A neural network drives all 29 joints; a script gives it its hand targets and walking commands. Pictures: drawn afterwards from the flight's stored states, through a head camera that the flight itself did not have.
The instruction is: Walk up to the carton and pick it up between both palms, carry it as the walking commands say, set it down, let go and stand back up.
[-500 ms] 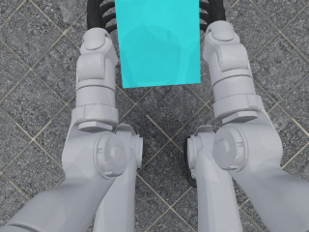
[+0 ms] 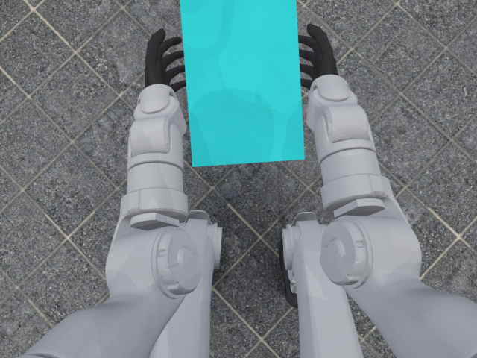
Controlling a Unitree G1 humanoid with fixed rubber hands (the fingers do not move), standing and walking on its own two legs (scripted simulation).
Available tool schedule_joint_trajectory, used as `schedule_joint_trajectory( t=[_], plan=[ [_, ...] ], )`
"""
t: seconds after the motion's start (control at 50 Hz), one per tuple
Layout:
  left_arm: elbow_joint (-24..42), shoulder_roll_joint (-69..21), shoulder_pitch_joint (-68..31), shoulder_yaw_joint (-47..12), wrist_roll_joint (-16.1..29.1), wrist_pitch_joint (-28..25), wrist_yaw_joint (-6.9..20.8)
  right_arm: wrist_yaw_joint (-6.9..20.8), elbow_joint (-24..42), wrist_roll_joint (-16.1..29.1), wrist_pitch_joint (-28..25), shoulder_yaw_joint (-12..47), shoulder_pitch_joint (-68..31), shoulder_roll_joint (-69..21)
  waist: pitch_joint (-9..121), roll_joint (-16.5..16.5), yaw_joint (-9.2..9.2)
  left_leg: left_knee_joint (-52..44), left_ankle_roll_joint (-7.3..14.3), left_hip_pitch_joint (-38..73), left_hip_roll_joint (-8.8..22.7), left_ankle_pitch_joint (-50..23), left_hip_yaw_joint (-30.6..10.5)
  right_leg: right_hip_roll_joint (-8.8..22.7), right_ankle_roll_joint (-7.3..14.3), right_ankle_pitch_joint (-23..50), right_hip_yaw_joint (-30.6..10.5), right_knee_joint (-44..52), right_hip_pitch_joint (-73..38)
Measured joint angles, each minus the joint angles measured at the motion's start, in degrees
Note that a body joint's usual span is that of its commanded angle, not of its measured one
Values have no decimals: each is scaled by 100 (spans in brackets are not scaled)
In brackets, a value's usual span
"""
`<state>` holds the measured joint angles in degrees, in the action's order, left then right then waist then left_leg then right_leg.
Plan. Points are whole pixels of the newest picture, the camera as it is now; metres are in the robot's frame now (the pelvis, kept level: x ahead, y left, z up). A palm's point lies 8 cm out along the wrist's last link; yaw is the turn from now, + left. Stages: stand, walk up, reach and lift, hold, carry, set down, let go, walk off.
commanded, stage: reach and lift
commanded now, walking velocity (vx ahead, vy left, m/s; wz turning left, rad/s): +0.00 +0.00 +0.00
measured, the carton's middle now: (241, 100) +0.50 +0.02 -0.13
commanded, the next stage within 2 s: none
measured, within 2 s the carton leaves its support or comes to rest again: neither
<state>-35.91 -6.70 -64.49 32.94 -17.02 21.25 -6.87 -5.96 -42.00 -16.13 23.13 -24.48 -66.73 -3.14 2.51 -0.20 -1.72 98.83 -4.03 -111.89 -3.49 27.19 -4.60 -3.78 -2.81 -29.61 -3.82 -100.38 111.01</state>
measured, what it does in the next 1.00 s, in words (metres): rises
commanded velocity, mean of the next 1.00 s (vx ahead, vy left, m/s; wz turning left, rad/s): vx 0.00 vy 0.00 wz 0.00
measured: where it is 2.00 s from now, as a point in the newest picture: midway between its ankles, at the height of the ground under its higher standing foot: (248, 279)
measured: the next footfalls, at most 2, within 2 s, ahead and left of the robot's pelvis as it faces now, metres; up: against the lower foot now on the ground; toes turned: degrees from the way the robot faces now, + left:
none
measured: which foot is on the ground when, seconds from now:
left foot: down 0.00-1.00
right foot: down 0.00-1.00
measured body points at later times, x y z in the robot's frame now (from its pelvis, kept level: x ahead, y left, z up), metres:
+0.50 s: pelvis +0.01 +0.00 +0.05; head +0.24 +0.00 +0.44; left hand +0.49 +0.14 +0.00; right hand +0.50 -0.10 +0.00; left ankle +0.12 +0.14 -0.47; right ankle +0.10 -0.13 -0.47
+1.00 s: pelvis +0.03 +0.00 +0.12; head +0.22 -0.01 +0.53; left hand +0.47 +0.14 +0.08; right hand +0.48 -0.10 +0.07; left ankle +0.12 +0.14 -0.47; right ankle +0.10 -0.13 -0.47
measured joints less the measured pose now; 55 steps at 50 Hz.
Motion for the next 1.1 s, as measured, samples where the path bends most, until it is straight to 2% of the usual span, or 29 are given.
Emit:
schedule_joint_trajectory(
  t=[0.56, 1.1],
  plan=[
    [48, -249, 888, -125, -39, -43, 2, 28, 66, -73, -78, 57, 912, -258, 242, 18, 16, -1059, 45, 1551, 44, -82, 1, 38, 53, 94, -27, 1053, -1537],
    [209, -497, 1897, -319, -28, -270, 44, 26, 239, -50, -329, 162, 1920, -547, 252, -25, 1, -2541, 88, 3456, 104, -296, -29, 92, 132, 317, -31, 2533, -3433]
  ],
)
